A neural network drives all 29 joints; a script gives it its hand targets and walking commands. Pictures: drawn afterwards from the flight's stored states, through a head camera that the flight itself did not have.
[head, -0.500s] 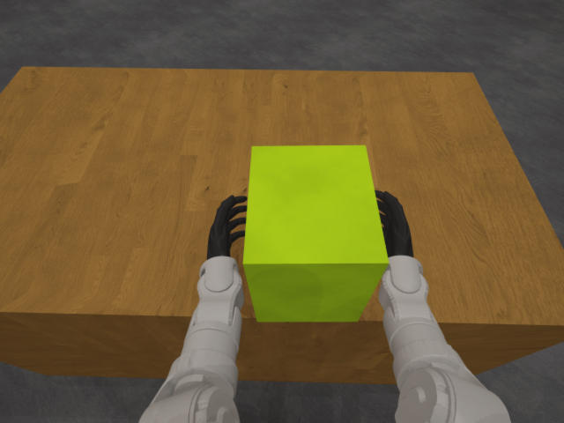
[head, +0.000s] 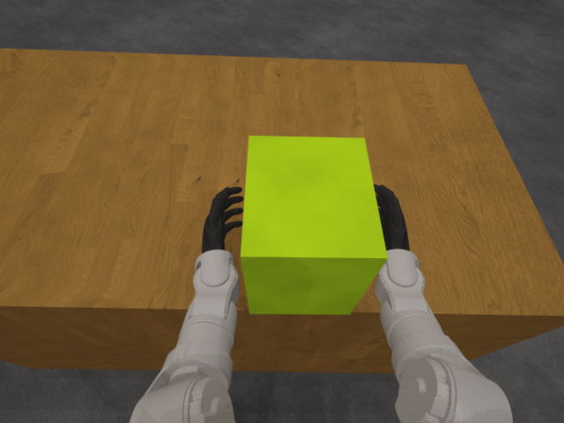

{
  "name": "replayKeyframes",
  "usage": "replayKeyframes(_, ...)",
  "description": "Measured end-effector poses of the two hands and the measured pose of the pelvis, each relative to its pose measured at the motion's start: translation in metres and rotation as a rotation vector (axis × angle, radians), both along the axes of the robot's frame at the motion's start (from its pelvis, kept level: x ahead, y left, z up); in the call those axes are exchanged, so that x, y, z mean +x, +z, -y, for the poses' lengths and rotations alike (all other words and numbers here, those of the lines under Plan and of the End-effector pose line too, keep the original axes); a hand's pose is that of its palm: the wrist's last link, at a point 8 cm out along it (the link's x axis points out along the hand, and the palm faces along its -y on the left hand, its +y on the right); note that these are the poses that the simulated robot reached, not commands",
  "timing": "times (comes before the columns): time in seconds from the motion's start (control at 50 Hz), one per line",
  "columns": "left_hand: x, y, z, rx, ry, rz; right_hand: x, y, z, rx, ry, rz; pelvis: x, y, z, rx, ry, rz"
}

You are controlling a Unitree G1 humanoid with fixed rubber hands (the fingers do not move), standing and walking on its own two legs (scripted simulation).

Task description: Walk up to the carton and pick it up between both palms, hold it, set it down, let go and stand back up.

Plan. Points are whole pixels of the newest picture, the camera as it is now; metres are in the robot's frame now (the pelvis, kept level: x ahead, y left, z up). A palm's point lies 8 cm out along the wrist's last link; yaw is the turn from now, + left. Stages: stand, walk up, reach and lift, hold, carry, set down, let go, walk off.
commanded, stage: set down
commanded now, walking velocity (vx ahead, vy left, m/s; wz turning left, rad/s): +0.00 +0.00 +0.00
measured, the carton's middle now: (303, 231) +0.41 +0.02 -0.01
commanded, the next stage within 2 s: none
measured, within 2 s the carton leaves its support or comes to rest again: neither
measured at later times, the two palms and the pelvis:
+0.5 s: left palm (200, 238) +0.39 +0.17 -0.01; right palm (392, 222) +0.44 -0.13 +0.00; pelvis +0.00 +0.01 -0.02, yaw -1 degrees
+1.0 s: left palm (186, 274) +0.32 +0.18 +0.01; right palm (436, 272) +0.35 -0.18 +0.01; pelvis -0.03 +0.00 -0.02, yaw -1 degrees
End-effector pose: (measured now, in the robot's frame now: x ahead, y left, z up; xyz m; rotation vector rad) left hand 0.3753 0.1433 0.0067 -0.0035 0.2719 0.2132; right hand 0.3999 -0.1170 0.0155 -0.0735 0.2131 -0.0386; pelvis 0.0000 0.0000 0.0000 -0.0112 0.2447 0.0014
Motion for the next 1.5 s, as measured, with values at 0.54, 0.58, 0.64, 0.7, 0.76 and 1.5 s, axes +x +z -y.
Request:
replayKeyframes(0.54,0.009,-0.016,-0.032,-0.016,0.033,-0.029,0.038,-0.016,0.016,0.027,0.039,-0.067,0.000,-0.018,-0.008,-0.025,-0.005,-0.145)
replayKeyframes(0.58,0.006,-0.016,-0.034,-0.013,0.035,-0.009,0.035,-0.015,0.024,0.027,0.031,-0.046,-0.001,-0.019,-0.007,-0.028,-0.004,-0.145)
replayKeyframes(0.64,-0.002,-0.016,-0.033,-0.003,0.021,0.008,0.026,-0.016,0.037,0.016,0.025,-0.029,-0.003,-0.018,-0.005,-0.030,-0.003,-0.136)
replayKeyframes(0.7,-0.014,-0.020,-0.030,-0.007,0.007,-0.002,0.014,-0.019,0.050,0.003,0.020,-0.040,-0.006,-0.017,-0.002,-0.027,-0.002,-0.122)
replayKeyframes(0.76,-0.029,-0.023,-0.027,-0.016,-0.001,-0.006,-0.002,-0.020,0.060,0.001,0.014,-0.041,-0.008,-0.016,0.000,-0.021,-0.001,-0.102)
replayKeyframes(1.5,-0.137,-0.013,-0.029,-0.036,0.004,-0.042,-0.139,-0.016,0.075,0.039,0.015,-0.108,-0.027,-0.004,-0.005,-0.001,0.028,0.214)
